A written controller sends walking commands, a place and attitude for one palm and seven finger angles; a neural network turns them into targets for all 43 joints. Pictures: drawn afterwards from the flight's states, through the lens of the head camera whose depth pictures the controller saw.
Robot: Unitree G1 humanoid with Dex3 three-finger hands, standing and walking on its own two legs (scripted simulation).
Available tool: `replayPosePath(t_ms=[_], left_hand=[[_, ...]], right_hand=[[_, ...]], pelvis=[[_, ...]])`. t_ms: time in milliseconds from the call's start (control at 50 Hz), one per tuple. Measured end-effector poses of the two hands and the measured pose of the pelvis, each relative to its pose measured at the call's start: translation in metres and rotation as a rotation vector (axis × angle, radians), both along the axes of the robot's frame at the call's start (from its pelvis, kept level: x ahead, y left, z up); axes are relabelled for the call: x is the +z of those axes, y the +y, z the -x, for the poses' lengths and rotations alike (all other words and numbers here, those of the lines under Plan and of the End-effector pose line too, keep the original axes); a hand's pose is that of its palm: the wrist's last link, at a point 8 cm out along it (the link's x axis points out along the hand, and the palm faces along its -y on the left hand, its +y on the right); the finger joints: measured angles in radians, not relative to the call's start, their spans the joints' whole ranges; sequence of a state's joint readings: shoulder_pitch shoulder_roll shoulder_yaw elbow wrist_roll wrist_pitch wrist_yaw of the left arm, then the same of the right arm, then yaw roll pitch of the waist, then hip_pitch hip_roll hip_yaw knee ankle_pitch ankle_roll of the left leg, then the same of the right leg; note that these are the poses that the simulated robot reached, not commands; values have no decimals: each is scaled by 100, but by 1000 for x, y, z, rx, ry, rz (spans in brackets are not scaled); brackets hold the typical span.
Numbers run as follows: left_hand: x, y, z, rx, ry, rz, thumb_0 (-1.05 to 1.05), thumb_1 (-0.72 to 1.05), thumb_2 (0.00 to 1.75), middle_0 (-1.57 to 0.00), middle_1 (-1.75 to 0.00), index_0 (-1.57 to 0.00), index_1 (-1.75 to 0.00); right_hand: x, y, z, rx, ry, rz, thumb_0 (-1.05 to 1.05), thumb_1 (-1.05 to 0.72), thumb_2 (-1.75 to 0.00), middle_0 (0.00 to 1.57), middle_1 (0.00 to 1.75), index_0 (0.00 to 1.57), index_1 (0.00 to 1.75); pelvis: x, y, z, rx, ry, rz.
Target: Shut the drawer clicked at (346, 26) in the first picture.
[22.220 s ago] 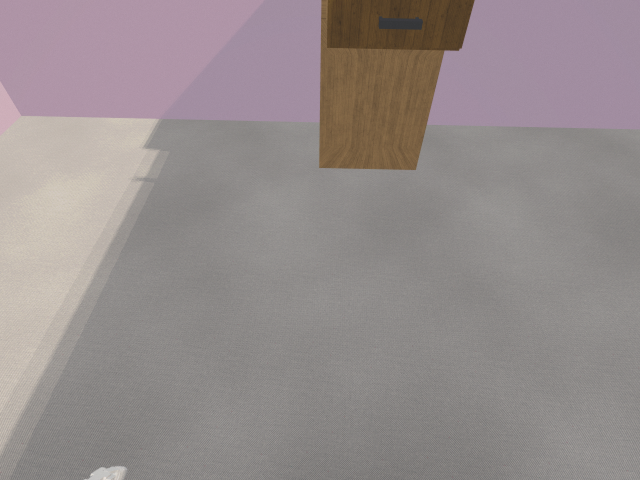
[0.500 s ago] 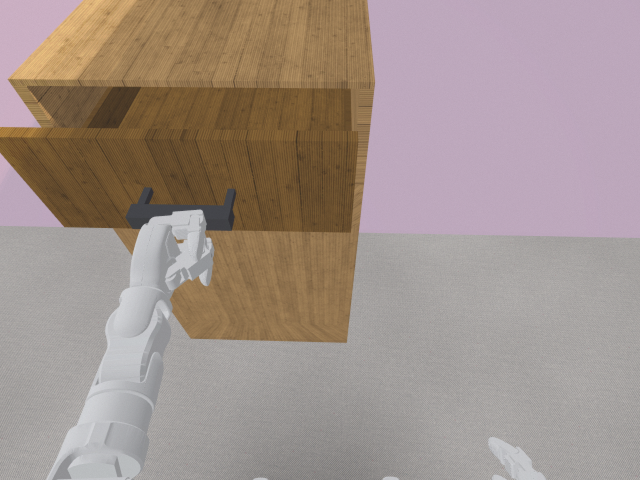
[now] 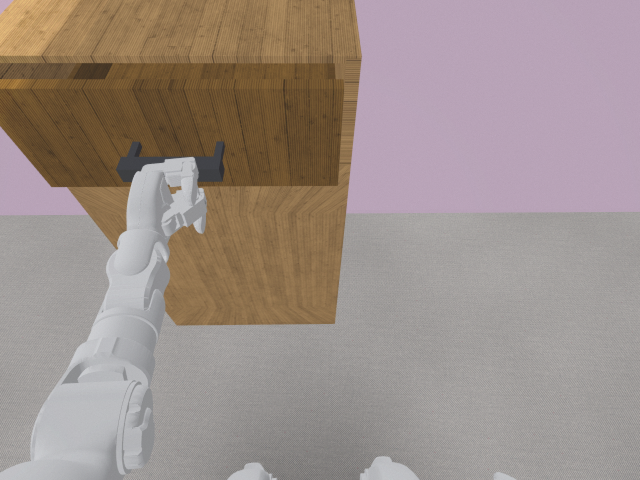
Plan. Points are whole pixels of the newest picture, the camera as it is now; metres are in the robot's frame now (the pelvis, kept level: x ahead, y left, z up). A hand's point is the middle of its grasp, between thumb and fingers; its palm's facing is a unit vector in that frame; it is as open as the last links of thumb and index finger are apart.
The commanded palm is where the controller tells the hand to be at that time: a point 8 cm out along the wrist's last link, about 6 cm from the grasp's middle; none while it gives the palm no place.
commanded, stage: push the drawer shut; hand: left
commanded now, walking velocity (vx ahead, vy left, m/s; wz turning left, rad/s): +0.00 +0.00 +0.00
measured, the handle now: (175, 158) +0.52 +0.19 +0.08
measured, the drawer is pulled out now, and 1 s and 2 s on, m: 0.05 0.00 0.00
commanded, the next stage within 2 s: pull the fist back off the drawer in 0.64 s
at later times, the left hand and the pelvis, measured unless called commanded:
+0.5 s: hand (205, 172) +0.50 +0.14 +0.08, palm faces -0.03 -1.00 -0.04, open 3.2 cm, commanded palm +0.49 +0.20 +0.09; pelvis +0.00 +0.00 -0.01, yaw -1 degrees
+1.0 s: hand (199, 172) +0.50 +0.15 +0.08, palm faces -0.03 -1.00 -0.05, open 3.0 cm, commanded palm +0.49 +0.20 +0.09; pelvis -0.02 +0.01 -0.02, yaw +0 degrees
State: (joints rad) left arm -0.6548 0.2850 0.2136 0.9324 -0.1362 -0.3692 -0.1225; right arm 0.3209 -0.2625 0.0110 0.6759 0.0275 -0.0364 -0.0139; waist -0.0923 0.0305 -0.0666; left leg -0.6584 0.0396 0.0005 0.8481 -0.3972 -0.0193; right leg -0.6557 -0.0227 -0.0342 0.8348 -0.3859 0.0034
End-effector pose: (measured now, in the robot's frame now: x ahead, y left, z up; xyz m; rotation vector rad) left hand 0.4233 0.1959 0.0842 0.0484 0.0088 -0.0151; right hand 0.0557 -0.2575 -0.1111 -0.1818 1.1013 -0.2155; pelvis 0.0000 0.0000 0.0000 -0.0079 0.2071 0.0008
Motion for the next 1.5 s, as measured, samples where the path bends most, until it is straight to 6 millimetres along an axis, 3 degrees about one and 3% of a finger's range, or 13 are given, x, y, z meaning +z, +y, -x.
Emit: replayPosePath(t_ms=[240, 420, 780, 1100, 1280, 1500], left_hand=[[0, -2, -33, -5, 4, 6, 5, 92, 96, -140, -160, -140, -160], [0, -1, -54, -11, 10, 10, 4, 90, 96, -140, -160, -140, -160], [-2, 11, -58, -4, 20, 0, 0, 73, 100, -140, -160, -140, -160], [-3, 9, -56, -6, 8, 10, 1, 78, 96, -140, -160, -140, -160], [-1, -2, -46, -9, -16, 26, 2, 87, 92, -140, -160, -140, -160], [-3, 6, -20, 7, -16, 20, 1, 90, 91, -140, -160, -140, -160]], right_hand=[[-4, 1, 44, -56, 114, 8, 1, -91, -90, 20, 30, 20, 30], [-3, 2, 64, -82, 180, 14, 1, -91, -90, 20, 30, 20, 30], [-5, 4, 72, -42, 188, 50, 1, -91, -90, 20, 30, 20, 30], [-2, 10, 88, -59, 204, 41, 1, -91, -90, 20, 30, 20, 30], [-2, 16, 68, -86, 176, -8, 1, -91, -90, 20, 30, 20, 30], [4, 12, 0, -47, 45, -23, 1, -91, -90, 20, 30, 20, 30]], pelvis=[[-5, 2, 1, -15, 45, 4], [-7, 3, -1, -20, 76, 9], [-14, 7, 13, 9, 106, 30], [-15, 13, 17, -6, 106, 29], [-8, 13, 0, -34, 83, 16], [0, 8, -18, -30, 41, 11]])
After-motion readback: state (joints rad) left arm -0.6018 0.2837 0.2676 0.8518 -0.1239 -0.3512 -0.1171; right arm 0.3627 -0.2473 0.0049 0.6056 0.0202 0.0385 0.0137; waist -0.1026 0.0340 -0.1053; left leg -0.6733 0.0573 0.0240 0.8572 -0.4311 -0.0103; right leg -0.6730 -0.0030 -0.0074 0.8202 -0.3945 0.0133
